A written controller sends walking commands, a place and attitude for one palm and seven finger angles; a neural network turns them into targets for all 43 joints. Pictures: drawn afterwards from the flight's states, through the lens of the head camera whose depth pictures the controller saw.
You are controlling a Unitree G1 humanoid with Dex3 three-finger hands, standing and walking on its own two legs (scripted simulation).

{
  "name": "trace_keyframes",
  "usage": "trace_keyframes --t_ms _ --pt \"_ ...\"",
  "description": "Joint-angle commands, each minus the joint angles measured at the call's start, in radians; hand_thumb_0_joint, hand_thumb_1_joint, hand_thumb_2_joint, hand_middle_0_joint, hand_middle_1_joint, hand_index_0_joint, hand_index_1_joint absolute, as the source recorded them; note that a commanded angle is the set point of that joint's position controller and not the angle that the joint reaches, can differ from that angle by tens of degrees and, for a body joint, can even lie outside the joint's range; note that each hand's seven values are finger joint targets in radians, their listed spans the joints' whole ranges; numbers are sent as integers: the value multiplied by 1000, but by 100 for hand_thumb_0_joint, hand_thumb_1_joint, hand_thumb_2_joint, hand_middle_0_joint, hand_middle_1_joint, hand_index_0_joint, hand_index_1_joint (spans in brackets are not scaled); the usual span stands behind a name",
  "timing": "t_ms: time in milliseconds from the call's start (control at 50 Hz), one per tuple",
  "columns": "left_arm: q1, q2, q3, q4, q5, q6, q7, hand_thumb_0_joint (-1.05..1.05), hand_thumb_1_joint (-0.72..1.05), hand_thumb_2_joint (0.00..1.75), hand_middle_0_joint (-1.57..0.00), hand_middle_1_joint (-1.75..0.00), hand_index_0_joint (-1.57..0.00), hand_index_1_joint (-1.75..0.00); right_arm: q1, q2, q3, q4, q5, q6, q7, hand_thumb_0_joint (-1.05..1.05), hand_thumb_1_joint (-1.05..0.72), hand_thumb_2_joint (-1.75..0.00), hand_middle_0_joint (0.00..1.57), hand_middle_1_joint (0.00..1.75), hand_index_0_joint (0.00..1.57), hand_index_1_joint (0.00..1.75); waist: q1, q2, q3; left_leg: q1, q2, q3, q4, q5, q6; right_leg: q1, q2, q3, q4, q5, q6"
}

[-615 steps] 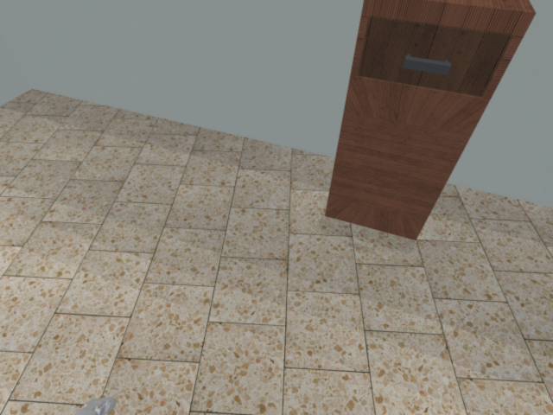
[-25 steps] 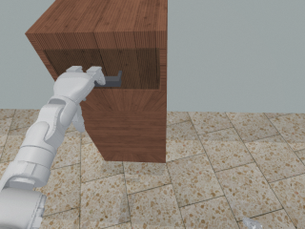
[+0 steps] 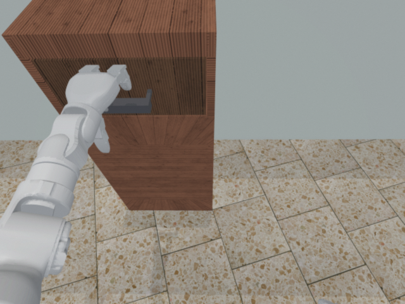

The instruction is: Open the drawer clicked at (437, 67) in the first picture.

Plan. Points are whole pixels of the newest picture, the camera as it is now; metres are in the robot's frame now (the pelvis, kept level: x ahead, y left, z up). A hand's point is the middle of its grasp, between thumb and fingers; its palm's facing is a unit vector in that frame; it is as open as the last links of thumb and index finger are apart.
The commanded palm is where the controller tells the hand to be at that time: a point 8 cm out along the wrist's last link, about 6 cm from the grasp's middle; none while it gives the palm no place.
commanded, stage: move the hooked fingers above the handle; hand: left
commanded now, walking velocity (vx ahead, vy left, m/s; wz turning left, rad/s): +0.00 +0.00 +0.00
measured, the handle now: (125, 99) +0.56 +0.22 +0.05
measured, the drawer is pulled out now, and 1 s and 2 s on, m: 0.00 0.00 0.00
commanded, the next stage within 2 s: none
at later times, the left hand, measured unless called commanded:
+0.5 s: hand (107, 93) +0.50 +0.22 +0.12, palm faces +0.03 +0.03 -1.00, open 13.8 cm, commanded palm +0.47 +0.23 +0.16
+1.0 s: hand (119, 82) +0.51 +0.19 +0.14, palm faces +0.04 +0.04 -1.00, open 13.6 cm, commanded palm +0.48 +0.22 +0.16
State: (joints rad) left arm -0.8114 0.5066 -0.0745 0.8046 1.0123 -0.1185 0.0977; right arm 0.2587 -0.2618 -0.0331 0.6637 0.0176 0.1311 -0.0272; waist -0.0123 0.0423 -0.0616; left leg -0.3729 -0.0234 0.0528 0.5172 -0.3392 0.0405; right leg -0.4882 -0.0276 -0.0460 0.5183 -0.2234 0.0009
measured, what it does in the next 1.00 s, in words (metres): stands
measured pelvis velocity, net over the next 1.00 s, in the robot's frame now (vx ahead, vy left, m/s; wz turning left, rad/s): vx -0.02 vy -0.01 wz -0.03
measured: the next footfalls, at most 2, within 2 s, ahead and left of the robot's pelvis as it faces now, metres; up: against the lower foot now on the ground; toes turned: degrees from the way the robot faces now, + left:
none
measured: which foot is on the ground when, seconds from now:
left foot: down 0.00-1.00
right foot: down 0.00-1.00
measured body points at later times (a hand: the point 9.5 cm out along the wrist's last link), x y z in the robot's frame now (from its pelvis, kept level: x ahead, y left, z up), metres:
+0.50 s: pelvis +0.00 -0.01 +0.00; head +0.08 -0.04 +0.44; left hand +0.49 +0.22 +0.17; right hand +0.02 -0.28 -0.15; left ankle -0.06 +0.09 -0.73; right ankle +0.01 -0.12 -0.73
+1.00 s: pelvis -0.02 -0.01 -0.01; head +0.06 -0.04 +0.44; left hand +0.50 +0.19 +0.19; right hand +0.02 -0.28 -0.15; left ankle -0.06 +0.09 -0.73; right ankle +0.01 -0.12 -0.73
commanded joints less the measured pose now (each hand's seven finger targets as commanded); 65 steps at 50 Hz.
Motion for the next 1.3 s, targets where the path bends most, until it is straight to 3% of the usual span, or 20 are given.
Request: trace_keyframes --t_ms 0,60,80,160,220,280,380,480,500,580,640,700,780,840,920,980,1060,1160,1220,1280 --pt "-547 276 100 -117 22 65 81 0 -50 30 -30 -120 -30 -120 94 -142 -55 -50 -10 -24 8 0 -90 -90 20 30 20 30 -22 44 -484 134 21 -55 13 723 -43 252 45 17 42 390 -46" --pt "-549 160 6 -100 1 88 35 0 -50 30 -30 -120 -30 -120 113 -145 -69 -48 -10 -17 15 0 -90 -90 20 30 20 30 -52 26 -503 183 27 -58 29 749 -35 225 47 17 27 395 -37" --pt "-551 137 -14 -70 -8 90 13 0 -50 30 -30 -120 -30 -120 121 -151 -70 -45 -6 -12 13 0 -90 -90 20 30 20 30 -73 -33 -482 166 25 -65 30 727 -29 225 52 14 20 386 -35" --pt "-628 166 -10 -56 -17 50 -29 0 -50 30 -30 -120 -30 -120 136 -159 -67 -34 -5 -1 -5 0 -90 -90 20 30 20 30 -95 -54 -426 114 12 -67 20 590 -7 210 51 22 10 357 -35" --pt "-686 229 46 -81 -7 -4 -4 0 -50 30 -30 -120 -30 -120 156 -150 -65 -30 -14 -4 -11 0 -90 -90 20 30 20 30 -84 6 -462 112 9 -71 35 624 -11 211 51 29 31 370 -41" --pt "-624 422 214 -42 17 -16 59 0 -50 30 -30 -120 -30 -120 154 -156 -53 -38 -21 -5 -13 0 -90 -90 20 30 20 30 -30 7 -481 15 5 -59 29 614 -17 288 49 34 58 401 -47" --pt "-504 461 242 40 61 78 139 0 -50 30 -30 -120 -30 -120 110 -147 -42 -67 -17 -7 -1 0 -90 -90 20 30 20 30 11 -25 -496 -106 2 -14 12 545 -14 394 39 44 69 452 -41" --pt "-485 321 95 103 35 145 54 0 -50 30 -30 -120 -30 -120 121 -173 -57 -81 5 -5 -11 0 -90 -90 20 30 20 30 -57 -117 -456 -75 7 7 -15 422 4 377 37 43 14 406 -22" --pt "-509 320 79 80 22 134 26 0 -50 30 -30 -120 -30 -120 125 -178 -59 -81 9 -6 -19 0 -90 -90 20 30 20 30 -70 -105 -449 -58 7 5 -20 387 8 360 35 45 1 380 -17" --pt "-698 131 -87 -148 -35 7 -65 0 -50 30 -30 -120 -30 -120 139 -160 -74 -70 6 -20 -40 0 -90 -90 20 30 20 30 -145 -42 -435 101 4 -34 -3 384 22 237 39 52 -37 302 -19" --pt "-769 216 -18 -174 -38 -76 -43 0 -50 30 -30 -120 -30 -120 160 -154 -68 -38 -1 -30 -52 0 -90 -90 20 30 20 30 -143 26 -422 122 -5 -60 10 365 14 174 41 50 -25 241 -29" --pt "-806 328 80 -113 -17 -92 52 0 -50 30 -30 -120 -30 -120 174 -153 -55 -19 -3 -44 -48 0 -90 -90 20 30 20 30 -121 43 -393 35 -12 -68 10 327 -1 153 44 45 0 193 -39" --pt "-724 477 222 38 35 13 185 0 -50 30 -30 -120 -30 -120 139 -150 -32 -25 -16 -49 -25 0 -90 -90 20 30 20 30 -50 64 -454 -85 -18 -44 21 398 -21 252 42 39 56 280 -45" --pt "-661 425 147 188 77 161 206 0 -50 30 -30 -120 -30 -120 105 -153 -21 -36 -14 -40 -11 0 -90 -90 20 30 20 30 -42 38 -450 -130 -8 -16 16 408 -29 283 35 27 66 329 -36" --pt "-591 349 58 309 62 251 68 0 -50 30 -30 -120 -30 -120 120 -184 -31 -62 14 -13 -22 0 -90 -90 20 30 20 30 -79 -127 -461 -134 2 3 -4 361 -9 337 35 33 29 359 -15" --pt "-549 432 117 329 44 233 -7 0 -50 30 -30 -120 -30 -120 106 -200 -24 -70 22 4 -49 0 -90 -90 20 30 20 30 -76 -233 -395 -173 -3 9 -27 279 7 357 30 44 -5 307 -6" --pt "-568 384 74 161 32 88 -81 0 -50 30 -30 -120 -30 -120 119 -191 -27 -101 22 -14 -71 0 -90 -90 20 30 20 30 -91 -170 -368 -141 0 -3 -21 238 19 310 24 61 -10 264 -8" --pt "-716 414 125 -116 23 -124 -25 0 -50 30 -30 -120 -30 -120 172 -157 -55 -85 -1 -39 -71 0 -90 -90 20 30 20 30 -92 66 -465 0 1 -37 26 306 11 199 40 69 19 210 -34" --pt "-786 446 173 -142 16 -144 77 0 -50 30 -30 -120 -30 -120 208 -158 -67 -50 -14 -54 -56 0 -90 -90 20 30 20 30 -103 99 -501 34 1 -64 51 375 -5 138 49 49 40 205 -39" --pt "-786 459 191 -56 22 -80 166 0 -50 30 -30 -120 -30 -120 212 -166 -62 -25 -20 -58 -37 0 -90 -90 20 30 20 30 -108 97 -521 -2 -5 -61 65 405 -15 135 52 36 57 227 -39"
